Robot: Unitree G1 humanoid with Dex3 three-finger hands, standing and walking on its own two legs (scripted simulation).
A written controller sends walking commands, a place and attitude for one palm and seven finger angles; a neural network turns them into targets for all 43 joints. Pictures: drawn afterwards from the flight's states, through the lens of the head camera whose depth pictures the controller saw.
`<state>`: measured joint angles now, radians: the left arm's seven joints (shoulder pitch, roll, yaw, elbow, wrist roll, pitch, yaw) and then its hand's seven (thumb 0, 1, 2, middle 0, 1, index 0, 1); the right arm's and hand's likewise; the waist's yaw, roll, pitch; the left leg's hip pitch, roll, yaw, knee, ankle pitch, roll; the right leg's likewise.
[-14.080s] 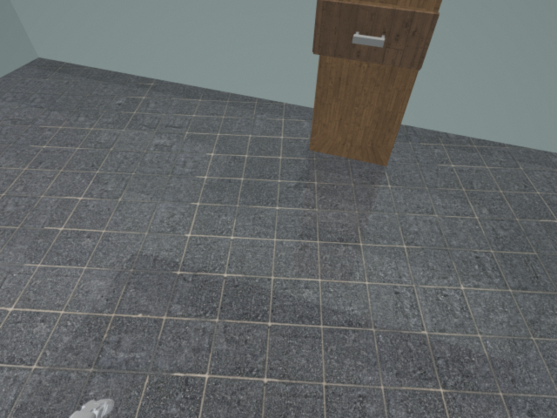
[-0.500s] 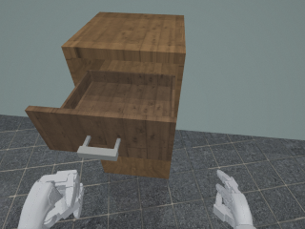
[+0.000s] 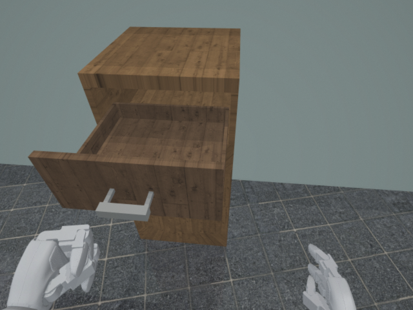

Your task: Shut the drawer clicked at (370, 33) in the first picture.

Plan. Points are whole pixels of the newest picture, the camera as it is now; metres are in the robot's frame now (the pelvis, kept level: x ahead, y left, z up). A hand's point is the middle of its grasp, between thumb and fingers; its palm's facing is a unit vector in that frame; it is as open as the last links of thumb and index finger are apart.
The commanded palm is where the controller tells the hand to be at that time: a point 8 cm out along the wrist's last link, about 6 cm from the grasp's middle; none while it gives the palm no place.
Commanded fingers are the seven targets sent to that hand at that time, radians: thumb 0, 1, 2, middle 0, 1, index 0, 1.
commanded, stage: raise the hand and make a fist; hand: left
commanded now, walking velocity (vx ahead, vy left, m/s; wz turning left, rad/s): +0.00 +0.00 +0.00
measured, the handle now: (127, 203) +0.32 +0.22 +0.04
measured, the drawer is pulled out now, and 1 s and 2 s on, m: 0.30 0.30 0.29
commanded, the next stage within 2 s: bring the fist close to the handle in 0.06 s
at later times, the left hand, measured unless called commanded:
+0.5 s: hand (106, 267) +0.16 +0.18 +0.10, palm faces +0.06 -0.99 -0.08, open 3.3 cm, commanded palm +0.12 +0.23 +0.11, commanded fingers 0.00 0.90 0.90 -1.40 -1.60 -1.40 -1.60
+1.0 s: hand (128, 255) +0.20 +0.17 +0.06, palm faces +0.02 -1.00 -0.05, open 3.3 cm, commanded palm +0.17 +0.22 +0.06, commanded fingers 0.00 0.90 0.90 -1.40 -1.60 -1.40 -1.60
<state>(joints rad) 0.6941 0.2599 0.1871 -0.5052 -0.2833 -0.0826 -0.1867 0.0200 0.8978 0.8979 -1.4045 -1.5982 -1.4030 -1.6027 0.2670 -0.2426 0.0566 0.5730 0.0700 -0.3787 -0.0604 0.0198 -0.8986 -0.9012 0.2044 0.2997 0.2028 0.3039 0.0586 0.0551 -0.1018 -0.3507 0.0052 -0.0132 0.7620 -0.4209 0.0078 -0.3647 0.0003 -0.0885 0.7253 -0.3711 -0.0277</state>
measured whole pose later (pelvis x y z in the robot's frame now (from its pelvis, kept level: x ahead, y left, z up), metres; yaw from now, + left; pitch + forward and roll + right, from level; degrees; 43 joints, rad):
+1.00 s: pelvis -0.01 +0.01 -0.02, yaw +0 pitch +7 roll +0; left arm 0.47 0.18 0.08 -0.17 -0.21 -0.28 -0.16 0.02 0.90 0.90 -1.40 -1.60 -1.40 -1.60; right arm 0.25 -0.24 0.03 0.58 0.02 -0.31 -0.04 0.02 -0.90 -0.90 0.21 0.30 0.20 0.30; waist 0.00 0.04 -0.08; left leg -0.56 -0.02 0.00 0.89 -0.45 0.02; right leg -0.58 -0.03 -0.08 0.87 -0.41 -0.02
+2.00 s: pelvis -0.01 -0.01 -0.03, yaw +0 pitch +10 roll +0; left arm 0.24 0.23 0.14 0.05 -0.24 -0.32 -0.19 0.02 0.86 0.90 -1.40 -1.60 -1.40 -1.60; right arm 0.25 -0.26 0.04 0.56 0.03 -0.20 -0.04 0.02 -0.90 -0.90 0.21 0.30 0.20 0.30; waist -0.01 0.04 -0.11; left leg -0.65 0.00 -0.01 0.95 -0.47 0.00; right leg -0.68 -0.01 -0.09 0.93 -0.44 -0.04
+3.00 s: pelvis -0.02 +0.00 -0.02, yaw -1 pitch +12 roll +0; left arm -0.35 0.29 0.24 0.64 -0.19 -0.36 -0.19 -0.02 0.76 0.87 -1.40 -1.60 -1.40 -1.60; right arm 0.29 -0.27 0.03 0.62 0.03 -0.09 -0.03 0.01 -0.90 -0.90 0.20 0.30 0.20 0.30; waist -0.06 0.02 -0.08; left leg -0.69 0.00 0.01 0.91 -0.44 0.02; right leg -0.72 -0.01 -0.06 0.89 -0.39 -0.02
